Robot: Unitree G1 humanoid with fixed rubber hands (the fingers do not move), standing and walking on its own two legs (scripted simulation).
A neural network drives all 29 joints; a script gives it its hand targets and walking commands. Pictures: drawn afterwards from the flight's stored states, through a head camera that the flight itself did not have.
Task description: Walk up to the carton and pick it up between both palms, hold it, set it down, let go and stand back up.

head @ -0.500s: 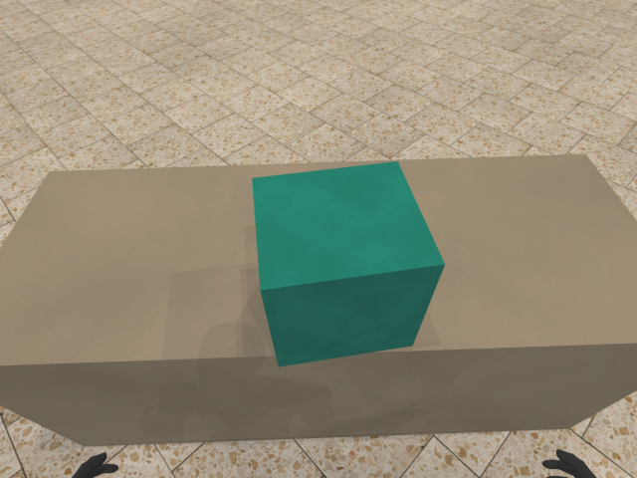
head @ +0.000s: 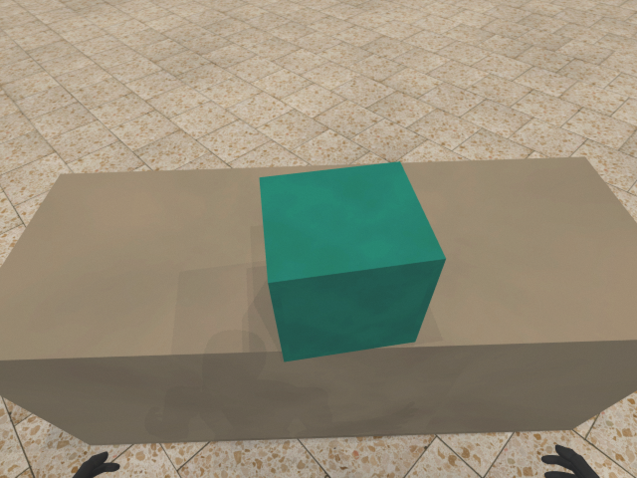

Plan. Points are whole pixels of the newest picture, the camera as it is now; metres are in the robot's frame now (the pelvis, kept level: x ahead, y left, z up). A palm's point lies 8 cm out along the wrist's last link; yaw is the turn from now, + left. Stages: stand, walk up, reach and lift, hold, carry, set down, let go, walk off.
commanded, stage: walk up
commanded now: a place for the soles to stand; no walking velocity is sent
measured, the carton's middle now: (341, 263) +0.46 -0.02 -0.06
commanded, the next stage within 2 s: reach and lift in 0.38 s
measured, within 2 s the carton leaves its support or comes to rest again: neither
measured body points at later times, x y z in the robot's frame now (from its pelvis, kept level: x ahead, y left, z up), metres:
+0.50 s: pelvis -0.01 +0.00 +0.00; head +0.00 -0.01 +0.45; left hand +0.11 +0.32 -0.10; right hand +0.11 -0.32 -0.10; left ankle -0.01 +0.13 -0.73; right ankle +0.01 -0.12 -0.73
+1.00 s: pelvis +0.00 +0.00 +0.00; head +0.01 +0.01 +0.45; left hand +0.20 +0.27 -0.07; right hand +0.16 -0.31 -0.05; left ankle -0.01 +0.13 -0.73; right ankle +0.01 -0.12 -0.73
